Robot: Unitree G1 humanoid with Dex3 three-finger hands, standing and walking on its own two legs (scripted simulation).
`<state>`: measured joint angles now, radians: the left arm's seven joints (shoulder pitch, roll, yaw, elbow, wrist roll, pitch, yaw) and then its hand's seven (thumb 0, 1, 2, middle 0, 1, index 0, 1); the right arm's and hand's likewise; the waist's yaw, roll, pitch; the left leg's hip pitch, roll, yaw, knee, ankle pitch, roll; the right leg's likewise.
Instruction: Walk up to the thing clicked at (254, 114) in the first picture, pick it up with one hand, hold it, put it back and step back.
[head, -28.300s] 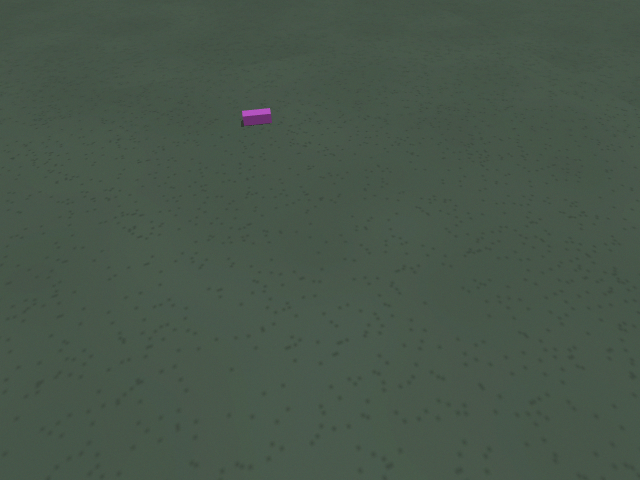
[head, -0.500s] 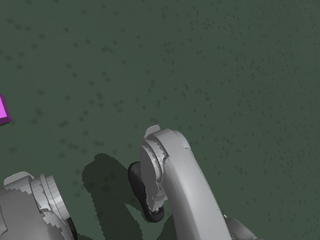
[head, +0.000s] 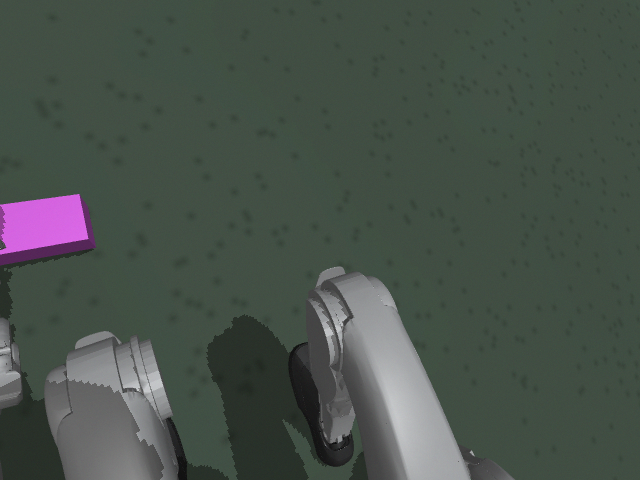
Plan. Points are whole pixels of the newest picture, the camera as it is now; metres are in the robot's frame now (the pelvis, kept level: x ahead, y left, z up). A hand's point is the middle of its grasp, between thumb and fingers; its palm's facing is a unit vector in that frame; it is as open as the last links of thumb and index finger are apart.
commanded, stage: withdraw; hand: left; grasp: from above
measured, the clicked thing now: (20, 232) +0.47 +0.30 -0.29
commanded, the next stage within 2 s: home in 0.54 s
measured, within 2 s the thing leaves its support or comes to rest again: neither
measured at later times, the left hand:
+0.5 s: hand out of the picture +0.43 +0.30 -0.12, palm faces -0.49 -0.07 -0.87, open 13.7 cm
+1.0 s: hand out of the picture +0.44 +0.30 -0.06, palm faces -0.32 -0.32 -0.89, open 10.9 cm
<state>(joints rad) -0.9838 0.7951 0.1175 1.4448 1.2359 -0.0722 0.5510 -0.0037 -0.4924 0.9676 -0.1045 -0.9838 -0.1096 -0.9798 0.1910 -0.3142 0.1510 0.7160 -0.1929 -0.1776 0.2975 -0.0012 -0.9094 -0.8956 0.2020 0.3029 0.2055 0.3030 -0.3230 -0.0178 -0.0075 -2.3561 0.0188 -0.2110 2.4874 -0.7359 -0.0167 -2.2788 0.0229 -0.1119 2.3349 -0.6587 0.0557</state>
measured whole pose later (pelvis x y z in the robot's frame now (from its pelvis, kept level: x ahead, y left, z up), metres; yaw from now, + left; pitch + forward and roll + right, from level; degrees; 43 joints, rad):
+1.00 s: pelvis +0.00 +0.00 +0.07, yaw +6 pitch +37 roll -7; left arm -0.80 0.58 0.08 1.08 0.91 0.01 0.22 0.00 0.16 0.88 -0.23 -0.54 -0.22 -0.55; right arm 0.24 -0.26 0.02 0.70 -0.06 -0.02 0.17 0.00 -0.90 -0.89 0.20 0.30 0.21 0.30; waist -0.20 0.08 -0.14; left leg -2.18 0.02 -0.11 2.24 -0.71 0.00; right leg -2.13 -0.01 -0.04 2.15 -0.67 0.05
